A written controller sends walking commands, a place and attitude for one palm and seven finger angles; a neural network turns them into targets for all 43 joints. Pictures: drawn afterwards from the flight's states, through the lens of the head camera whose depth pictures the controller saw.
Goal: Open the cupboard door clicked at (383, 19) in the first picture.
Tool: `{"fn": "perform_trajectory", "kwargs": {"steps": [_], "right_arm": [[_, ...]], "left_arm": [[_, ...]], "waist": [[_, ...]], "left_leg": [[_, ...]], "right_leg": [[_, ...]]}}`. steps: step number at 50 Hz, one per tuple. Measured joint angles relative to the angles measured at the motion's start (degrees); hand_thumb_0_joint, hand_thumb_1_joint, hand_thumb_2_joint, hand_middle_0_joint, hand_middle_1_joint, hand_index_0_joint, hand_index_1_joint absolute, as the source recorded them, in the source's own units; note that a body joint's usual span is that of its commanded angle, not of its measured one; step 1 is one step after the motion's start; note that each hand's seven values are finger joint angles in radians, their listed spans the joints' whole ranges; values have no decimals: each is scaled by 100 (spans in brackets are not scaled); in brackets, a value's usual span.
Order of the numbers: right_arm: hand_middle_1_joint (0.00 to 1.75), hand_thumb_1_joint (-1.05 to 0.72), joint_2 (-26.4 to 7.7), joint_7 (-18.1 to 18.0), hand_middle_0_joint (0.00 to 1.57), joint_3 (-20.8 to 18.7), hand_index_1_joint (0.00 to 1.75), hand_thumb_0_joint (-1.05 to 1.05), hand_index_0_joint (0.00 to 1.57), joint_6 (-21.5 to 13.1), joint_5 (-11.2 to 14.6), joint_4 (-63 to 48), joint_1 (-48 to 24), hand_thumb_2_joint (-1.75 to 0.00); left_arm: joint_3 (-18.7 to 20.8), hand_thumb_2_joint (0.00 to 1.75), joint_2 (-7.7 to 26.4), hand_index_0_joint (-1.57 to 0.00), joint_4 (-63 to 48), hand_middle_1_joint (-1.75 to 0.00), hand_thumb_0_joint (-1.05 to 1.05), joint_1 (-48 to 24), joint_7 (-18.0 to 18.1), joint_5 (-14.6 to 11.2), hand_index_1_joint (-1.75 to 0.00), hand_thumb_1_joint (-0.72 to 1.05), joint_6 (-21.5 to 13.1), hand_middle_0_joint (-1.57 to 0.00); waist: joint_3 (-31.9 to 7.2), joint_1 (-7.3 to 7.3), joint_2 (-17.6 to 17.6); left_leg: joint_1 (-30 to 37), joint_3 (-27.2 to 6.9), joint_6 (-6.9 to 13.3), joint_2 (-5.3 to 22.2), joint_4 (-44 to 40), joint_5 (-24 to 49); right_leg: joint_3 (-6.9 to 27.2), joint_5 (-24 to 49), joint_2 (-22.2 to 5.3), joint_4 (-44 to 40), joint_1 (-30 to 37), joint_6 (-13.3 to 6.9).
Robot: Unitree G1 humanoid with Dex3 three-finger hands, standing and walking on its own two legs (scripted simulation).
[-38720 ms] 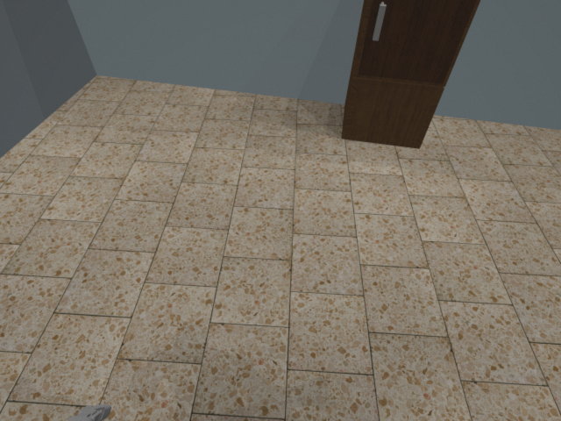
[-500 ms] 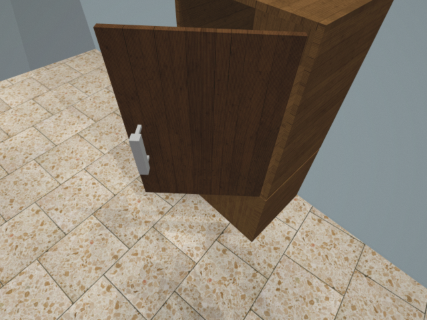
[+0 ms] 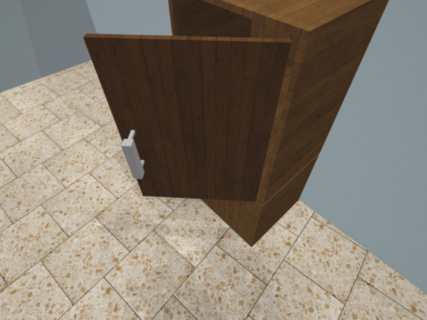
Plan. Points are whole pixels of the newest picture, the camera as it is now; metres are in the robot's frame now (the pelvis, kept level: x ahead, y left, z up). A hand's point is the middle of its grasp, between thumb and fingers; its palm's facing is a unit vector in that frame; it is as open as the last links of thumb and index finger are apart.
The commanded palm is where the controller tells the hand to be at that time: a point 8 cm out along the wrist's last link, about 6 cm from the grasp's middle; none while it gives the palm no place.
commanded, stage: come to a stop and stand still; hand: left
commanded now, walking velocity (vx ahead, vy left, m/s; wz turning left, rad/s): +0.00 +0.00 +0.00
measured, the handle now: (135, 154) +0.55 +0.27 -0.08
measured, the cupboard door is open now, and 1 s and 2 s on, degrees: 44 44 44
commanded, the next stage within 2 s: look again from close up in 0.52 s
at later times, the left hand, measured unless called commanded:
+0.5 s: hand out of the picture +0.04 +0.17 -0.17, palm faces +0.00 -0.97 -0.23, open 7.3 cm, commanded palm none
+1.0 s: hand out of the picture +0.04 +0.18 -0.17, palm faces +0.00 -0.97 -0.24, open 7.3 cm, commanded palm none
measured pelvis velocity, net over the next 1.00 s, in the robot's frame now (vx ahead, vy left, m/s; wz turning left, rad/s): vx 0.01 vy -0.01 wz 0.00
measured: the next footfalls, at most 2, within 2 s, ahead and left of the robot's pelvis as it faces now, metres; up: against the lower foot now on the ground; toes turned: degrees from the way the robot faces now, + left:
none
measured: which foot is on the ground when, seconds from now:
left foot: down 0.00-1.00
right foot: down 0.00-1.00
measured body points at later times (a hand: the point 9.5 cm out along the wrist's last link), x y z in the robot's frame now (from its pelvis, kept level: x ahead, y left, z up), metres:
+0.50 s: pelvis +0.01 -0.02 +0.00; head +0.02 -0.02 +0.45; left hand +0.04 +0.22 -0.15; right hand +0.02 -0.25 -0.16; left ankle -0.01 +0.09 -0.74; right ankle -0.02 -0.09 -0.74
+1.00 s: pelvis +0.01 -0.01 +0.00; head +0.03 -0.01 +0.45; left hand +0.04 +0.23 -0.15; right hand +0.04 -0.26 -0.15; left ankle -0.01 +0.09 -0.74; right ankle -0.02 -0.09 -0.74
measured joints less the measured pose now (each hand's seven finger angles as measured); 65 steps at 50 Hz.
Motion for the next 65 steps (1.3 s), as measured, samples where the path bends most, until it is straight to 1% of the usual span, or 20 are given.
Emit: {"fn": "perform_trajectory", "kwargs": {"steps": [11,23,39,65], "right_arm": [[30,-90,96,-25,20,-12,30,0,20,3,-3,164,-11,-90],[30,-90,57,-42,20,-33,30,0,20,11,-10,188,-55,-90],[30,-90,-77,-41,20,-31,30,0,20,-3,-21,154,-215,-90],[30,-90,-194,-17,20,-35,30,0,20,-10,-21,163,-307,-90]], "left_arm": [[52,90,108,-20,-32,-30,1,-194,13,4,-30,91,-21,-20],[116,90,279,-20,-126,-30,0,-390,12,-7,-30,91,-31,-20],[128,90,377,-20,-113,-30,0,-477,-30,-1,-30,91,1,-20],[151,90,505,-20,-80,-30,0,-560,-70,17,-30,91,12,-20]], "waist": [[19,-28,-116],[16,-47,-137],[4,-18,-171],[5,15,-174]], "left_leg": [[39,-37,-120,116,-32,-16],[97,-55,-174,173,-70,-31],[175,-38,-155,145,-239,53],[225,-31,-113,90,-381,148]], "right_leg": [[-32,26,120,-134,83,-111],[-42,50,182,-252,176,-153],[-22,123,163,-391,238,-132],[-13,185,116,-467,260,-96]]}}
